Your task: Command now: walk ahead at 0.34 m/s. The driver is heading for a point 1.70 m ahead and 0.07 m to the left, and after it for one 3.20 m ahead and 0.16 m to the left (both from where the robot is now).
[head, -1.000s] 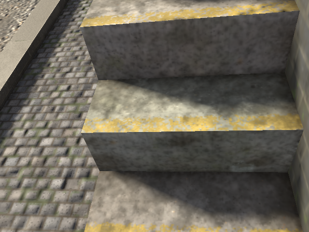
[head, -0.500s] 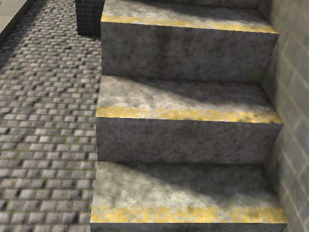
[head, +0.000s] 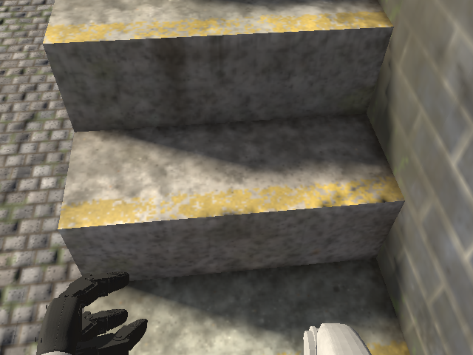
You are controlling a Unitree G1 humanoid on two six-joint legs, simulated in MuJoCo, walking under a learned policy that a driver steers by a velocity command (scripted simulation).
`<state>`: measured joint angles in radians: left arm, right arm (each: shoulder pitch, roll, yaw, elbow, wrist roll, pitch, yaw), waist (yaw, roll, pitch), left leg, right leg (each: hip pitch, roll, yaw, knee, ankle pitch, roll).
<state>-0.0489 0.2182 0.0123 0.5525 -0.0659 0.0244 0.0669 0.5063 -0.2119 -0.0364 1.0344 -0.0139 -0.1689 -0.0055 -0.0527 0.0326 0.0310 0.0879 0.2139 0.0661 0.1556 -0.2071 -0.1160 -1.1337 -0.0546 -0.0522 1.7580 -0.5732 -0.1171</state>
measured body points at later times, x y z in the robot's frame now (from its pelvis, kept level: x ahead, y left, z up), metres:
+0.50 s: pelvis +0.06 -0.10 +0.17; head +0.06 -0.15 +0.62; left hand +0.23 +0.11 +0.10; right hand +0.08 -0.30 +0.00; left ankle +0.08 +0.13 -0.33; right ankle +0.15 -0.15 -0.54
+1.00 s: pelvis +0.08 -0.02 +0.17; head +0.08 -0.03 +0.62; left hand +0.20 +0.19 +0.06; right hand +0.25 -0.22 +0.06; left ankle +0.08 +0.10 -0.54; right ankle +0.15 -0.15 -0.54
